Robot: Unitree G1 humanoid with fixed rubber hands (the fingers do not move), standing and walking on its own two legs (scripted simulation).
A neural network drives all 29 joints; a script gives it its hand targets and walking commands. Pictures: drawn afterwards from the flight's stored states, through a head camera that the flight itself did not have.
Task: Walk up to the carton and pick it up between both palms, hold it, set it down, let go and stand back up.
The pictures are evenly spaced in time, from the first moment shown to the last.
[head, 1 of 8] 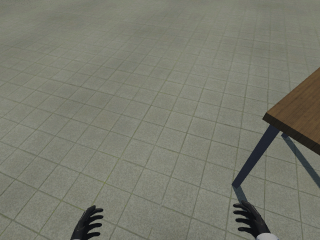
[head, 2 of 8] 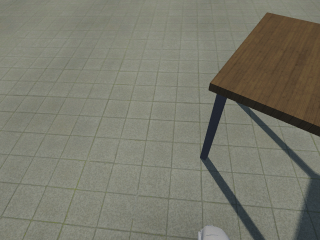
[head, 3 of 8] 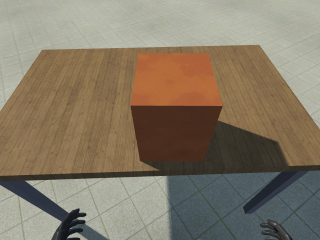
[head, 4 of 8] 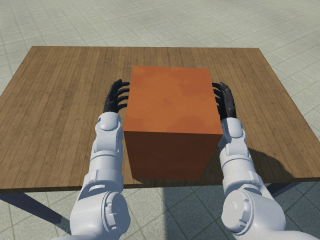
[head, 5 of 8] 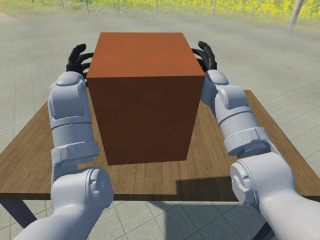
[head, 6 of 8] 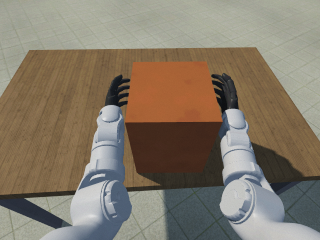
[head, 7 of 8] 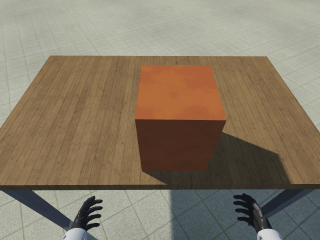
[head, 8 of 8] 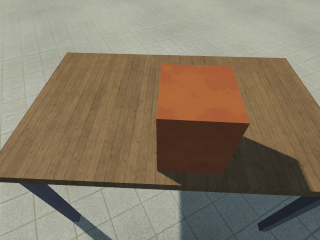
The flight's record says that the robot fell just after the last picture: no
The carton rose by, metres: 0.22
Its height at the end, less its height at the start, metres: +0.00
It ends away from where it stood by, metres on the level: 0.02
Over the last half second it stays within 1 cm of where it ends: yes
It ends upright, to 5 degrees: yes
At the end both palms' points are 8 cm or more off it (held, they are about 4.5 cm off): yes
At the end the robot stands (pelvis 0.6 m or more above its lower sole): yes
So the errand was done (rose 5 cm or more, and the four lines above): yes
